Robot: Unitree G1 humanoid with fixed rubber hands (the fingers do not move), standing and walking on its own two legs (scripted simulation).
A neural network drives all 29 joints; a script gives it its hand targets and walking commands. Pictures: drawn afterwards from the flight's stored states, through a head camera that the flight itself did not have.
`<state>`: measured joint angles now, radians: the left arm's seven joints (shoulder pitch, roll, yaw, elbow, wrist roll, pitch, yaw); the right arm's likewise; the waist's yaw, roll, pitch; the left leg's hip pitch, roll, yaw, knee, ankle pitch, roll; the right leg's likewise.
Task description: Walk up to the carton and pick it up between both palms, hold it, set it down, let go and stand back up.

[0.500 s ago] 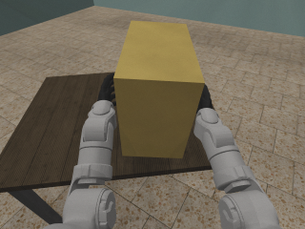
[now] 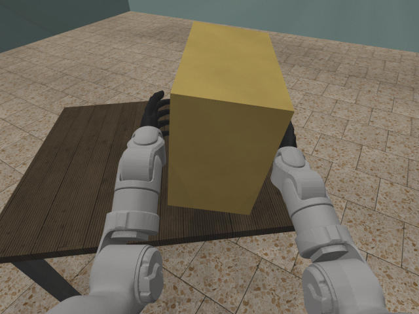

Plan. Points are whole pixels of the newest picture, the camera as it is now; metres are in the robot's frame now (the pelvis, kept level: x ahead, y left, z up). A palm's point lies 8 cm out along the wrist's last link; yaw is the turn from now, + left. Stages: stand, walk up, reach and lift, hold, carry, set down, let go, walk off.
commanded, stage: reach and lift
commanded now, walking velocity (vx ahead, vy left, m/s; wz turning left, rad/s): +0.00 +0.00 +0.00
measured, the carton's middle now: (220, 114) +0.45 -0.01 +0.19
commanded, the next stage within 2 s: hold in 0.38 s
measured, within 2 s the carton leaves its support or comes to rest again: neither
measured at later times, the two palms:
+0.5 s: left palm (146, 130) +0.37 +0.12 +0.21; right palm (285, 146) +0.35 -0.13 +0.17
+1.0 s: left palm (144, 132) +0.36 +0.12 +0.22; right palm (286, 147) +0.34 -0.13 +0.18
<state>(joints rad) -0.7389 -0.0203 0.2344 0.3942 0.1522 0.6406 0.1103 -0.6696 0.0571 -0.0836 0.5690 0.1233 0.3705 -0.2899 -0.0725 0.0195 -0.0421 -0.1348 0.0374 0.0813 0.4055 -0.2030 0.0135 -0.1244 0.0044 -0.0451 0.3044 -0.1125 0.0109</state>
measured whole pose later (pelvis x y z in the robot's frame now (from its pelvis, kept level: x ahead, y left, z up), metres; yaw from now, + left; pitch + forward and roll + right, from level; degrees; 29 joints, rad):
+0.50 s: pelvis -0.01 +0.00 +0.00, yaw +0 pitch -5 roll -1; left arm -0.73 -0.02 0.23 0.31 0.15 0.73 0.11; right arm -0.67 0.06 -0.08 0.48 0.15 0.46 -0.30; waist -0.07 0.02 -0.04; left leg -0.12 0.04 0.08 0.41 -0.20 0.01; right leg -0.11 0.00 -0.04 0.30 -0.11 0.01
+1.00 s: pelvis -0.01 +0.00 +0.00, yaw +0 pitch -6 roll -1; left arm -0.73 -0.02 0.23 0.30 0.15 0.75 0.11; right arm -0.67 0.06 -0.08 0.47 0.15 0.49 -0.30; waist -0.07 0.02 -0.04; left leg -0.12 0.04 0.08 0.42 -0.20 0.02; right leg -0.11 0.00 -0.04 0.30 -0.10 0.01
